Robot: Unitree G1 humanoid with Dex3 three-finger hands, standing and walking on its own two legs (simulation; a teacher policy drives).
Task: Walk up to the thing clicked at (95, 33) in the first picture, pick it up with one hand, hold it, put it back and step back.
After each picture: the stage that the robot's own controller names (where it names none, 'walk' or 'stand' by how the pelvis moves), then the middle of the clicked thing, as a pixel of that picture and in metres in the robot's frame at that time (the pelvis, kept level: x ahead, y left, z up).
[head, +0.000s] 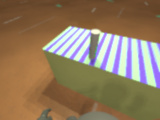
stand; (93, 45) +0.59 +0.00 +0.11
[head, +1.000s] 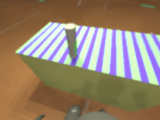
walk; (72, 42) +0.51 +0.18 +0.15
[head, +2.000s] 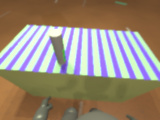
stand; (59, 49) +0.43 +0.24 +0.13
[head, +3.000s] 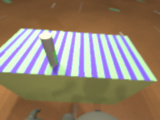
walk; (50, 51) +0.43 +0.30 +0.13
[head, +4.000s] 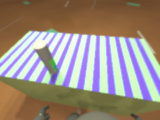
stand; (47, 59) +0.36 +0.30 +0.13
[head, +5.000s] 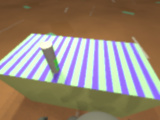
stand; (51, 59) +0.38 +0.30 +0.11
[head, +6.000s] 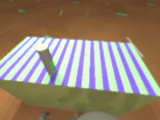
stand; (47, 61) +0.38 +0.32 +0.11
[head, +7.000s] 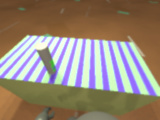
stand; (47, 60) +0.37 +0.33 +0.11
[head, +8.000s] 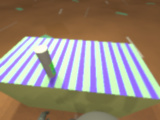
stand; (47, 63) +0.35 +0.31 +0.11
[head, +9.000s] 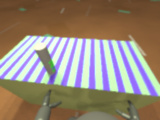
rise first; (46, 60) +0.37 +0.33 +0.11
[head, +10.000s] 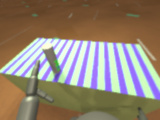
go down; (52, 60) +0.39 +0.33 +0.11
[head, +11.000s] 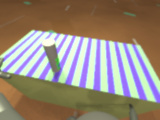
go down; (53, 57) +0.39 +0.29 +0.12
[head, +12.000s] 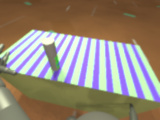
approach; (52, 56) +0.40 +0.29 +0.12
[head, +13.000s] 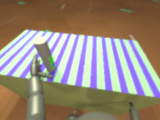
close in; (46, 56) +0.38 +0.31 +0.14
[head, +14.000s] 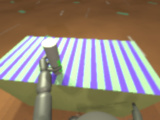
lift; (54, 59) +0.35 +0.25 +0.17
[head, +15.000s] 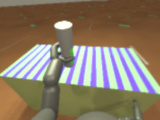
lift; (66, 48) +0.32 +0.16 +0.31
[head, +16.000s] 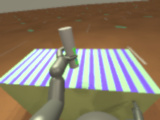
lift; (70, 49) +0.37 +0.15 +0.28
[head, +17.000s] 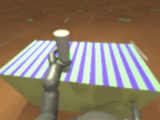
hold; (64, 54) +0.34 +0.18 +0.24
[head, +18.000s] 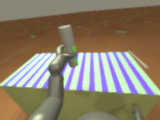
hold; (69, 48) +0.36 +0.14 +0.32
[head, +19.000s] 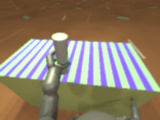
hold; (62, 56) +0.34 +0.19 +0.22
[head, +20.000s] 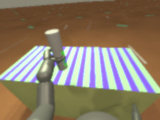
crouch; (58, 52) +0.35 +0.22 +0.27
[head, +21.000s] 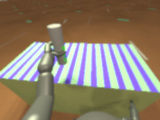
lower; (59, 47) +0.40 +0.22 +0.26
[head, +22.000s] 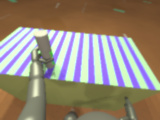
lower; (46, 51) +0.41 +0.30 +0.16
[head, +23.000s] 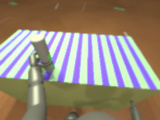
lower; (44, 55) +0.39 +0.30 +0.16
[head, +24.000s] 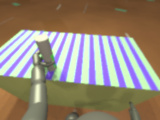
lower; (47, 55) +0.39 +0.29 +0.15
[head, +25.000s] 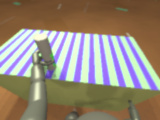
lower; (47, 54) +0.40 +0.30 +0.15
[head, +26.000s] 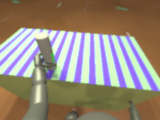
open; (47, 53) +0.40 +0.29 +0.16
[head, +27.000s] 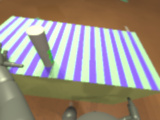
sink last; (43, 50) +0.39 +0.29 +0.16
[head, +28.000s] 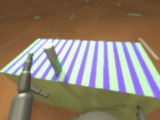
sink last; (53, 59) +0.40 +0.32 +0.13
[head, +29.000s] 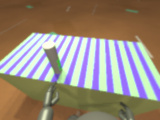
walk; (54, 59) +0.37 +0.29 +0.12
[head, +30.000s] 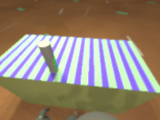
stand; (49, 58) +0.39 +0.30 +0.12
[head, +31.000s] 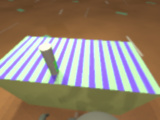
stand; (50, 61) +0.38 +0.29 +0.11
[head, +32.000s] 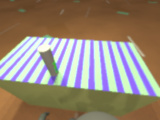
stand; (49, 62) +0.37 +0.30 +0.11
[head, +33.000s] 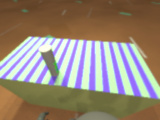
stand; (50, 62) +0.37 +0.30 +0.11
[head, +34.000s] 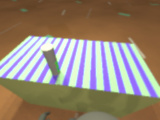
stand; (52, 61) +0.38 +0.29 +0.11
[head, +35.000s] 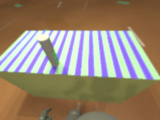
walk; (50, 52) +0.44 +0.32 +0.12
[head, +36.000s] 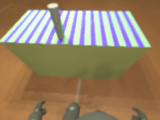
walk; (57, 23) +0.68 +0.32 +0.14
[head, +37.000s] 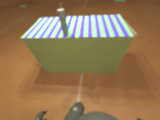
walk; (63, 22) +0.90 +0.39 +0.13
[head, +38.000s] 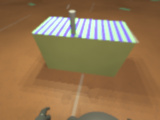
stand; (72, 23) +0.99 +0.27 +0.11
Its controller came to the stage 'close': yes
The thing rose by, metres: 0.24
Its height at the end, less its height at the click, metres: +0.00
